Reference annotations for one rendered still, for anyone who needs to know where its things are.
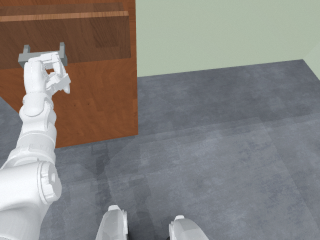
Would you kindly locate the robot right shin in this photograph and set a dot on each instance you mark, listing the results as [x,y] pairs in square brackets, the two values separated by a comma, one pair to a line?
[179,217]

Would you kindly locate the left robot hand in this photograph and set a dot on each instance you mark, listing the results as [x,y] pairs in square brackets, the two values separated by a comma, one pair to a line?
[36,78]

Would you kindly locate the handle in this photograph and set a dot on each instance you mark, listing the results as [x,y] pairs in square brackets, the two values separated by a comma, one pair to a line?
[26,55]

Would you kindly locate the left robot thigh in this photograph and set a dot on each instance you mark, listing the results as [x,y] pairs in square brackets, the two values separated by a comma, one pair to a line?
[114,225]

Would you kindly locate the drawer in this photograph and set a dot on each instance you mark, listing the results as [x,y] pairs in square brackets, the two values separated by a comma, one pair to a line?
[90,31]

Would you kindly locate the cabinet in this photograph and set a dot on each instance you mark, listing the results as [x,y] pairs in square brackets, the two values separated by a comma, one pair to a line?
[103,99]

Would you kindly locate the robot left forearm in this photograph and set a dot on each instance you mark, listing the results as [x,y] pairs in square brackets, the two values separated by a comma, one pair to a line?
[37,139]

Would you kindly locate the left robot upper arm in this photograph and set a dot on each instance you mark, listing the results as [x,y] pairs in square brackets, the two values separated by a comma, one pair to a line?
[26,193]

